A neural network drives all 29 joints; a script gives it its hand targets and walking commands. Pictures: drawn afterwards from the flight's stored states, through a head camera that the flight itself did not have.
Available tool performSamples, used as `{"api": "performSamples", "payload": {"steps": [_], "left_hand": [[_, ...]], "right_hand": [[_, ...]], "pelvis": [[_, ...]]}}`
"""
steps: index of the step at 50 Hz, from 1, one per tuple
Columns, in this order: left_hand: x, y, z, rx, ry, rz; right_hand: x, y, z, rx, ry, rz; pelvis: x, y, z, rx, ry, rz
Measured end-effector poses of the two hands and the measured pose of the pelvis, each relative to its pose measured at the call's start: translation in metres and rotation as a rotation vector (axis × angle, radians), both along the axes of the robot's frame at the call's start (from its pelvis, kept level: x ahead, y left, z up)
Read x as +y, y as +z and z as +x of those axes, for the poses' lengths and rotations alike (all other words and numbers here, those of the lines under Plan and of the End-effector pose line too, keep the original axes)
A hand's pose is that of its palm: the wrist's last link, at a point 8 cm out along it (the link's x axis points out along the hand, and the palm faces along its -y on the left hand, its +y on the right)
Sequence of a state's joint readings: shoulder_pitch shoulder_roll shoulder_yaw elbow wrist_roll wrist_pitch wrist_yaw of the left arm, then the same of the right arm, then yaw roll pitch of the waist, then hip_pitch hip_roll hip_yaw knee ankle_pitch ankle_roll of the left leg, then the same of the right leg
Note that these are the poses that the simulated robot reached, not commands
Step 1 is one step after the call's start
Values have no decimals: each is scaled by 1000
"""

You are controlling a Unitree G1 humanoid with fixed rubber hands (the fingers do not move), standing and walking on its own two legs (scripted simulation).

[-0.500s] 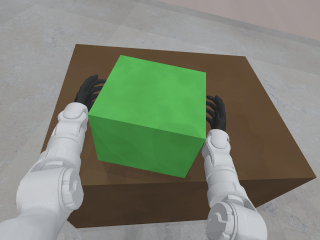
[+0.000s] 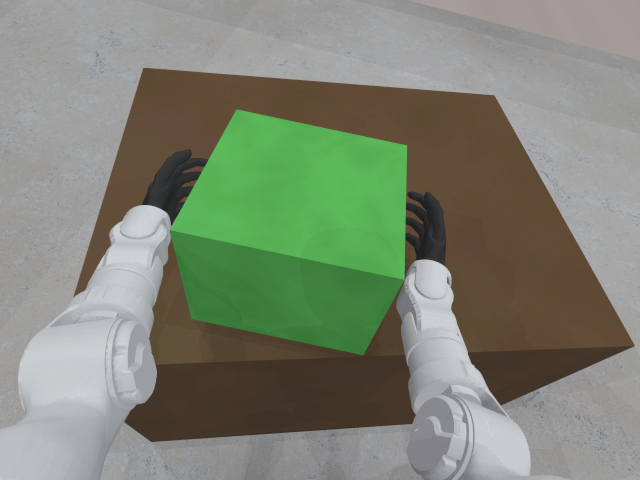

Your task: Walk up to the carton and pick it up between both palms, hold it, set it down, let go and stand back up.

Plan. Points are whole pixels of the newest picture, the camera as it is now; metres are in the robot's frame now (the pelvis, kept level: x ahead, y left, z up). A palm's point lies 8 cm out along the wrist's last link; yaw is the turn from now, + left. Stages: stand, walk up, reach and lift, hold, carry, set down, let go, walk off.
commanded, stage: set down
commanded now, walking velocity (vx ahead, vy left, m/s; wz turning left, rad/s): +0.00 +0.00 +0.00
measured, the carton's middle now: (299, 231) +0.44 -0.02 +0.00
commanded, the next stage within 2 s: none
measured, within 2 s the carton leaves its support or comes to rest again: rests again in 0.60 s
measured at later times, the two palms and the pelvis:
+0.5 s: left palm (163, 217) +0.44 +0.16 +0.04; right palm (423, 266) +0.35 -0.18 +0.04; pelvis -0.01 +0.00 +0.00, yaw +0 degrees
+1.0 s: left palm (160, 220) +0.44 +0.16 +0.04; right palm (418, 266) +0.36 -0.18 +0.03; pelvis -0.02 +0.00 -0.01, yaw +1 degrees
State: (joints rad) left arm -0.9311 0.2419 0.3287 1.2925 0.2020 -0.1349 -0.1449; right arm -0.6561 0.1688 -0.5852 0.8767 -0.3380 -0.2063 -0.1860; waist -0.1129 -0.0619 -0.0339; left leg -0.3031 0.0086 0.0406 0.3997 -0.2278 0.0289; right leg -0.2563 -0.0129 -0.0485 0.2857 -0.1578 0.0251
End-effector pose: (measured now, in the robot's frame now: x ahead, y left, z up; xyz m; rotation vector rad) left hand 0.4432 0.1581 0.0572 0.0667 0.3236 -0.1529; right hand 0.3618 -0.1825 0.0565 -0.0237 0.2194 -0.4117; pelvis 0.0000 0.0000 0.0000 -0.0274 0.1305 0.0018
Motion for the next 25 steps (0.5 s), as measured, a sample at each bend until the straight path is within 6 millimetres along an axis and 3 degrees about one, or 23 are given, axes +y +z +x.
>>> {"api": "performSamples", "payload": {"steps": [10, 25], "left_hand": [[0, -12, -5, 8, 4, 0], [0, -14, -5, -5, 1, -8]], "right_hand": [[0, -11, -3, 9, 4, 1], [1, -18, -7, 1, -6, 6]], "pelvis": [[-2, -2, -4, 32, 8, -1], [-1, -5, -13, 61, 7, -3]]}}
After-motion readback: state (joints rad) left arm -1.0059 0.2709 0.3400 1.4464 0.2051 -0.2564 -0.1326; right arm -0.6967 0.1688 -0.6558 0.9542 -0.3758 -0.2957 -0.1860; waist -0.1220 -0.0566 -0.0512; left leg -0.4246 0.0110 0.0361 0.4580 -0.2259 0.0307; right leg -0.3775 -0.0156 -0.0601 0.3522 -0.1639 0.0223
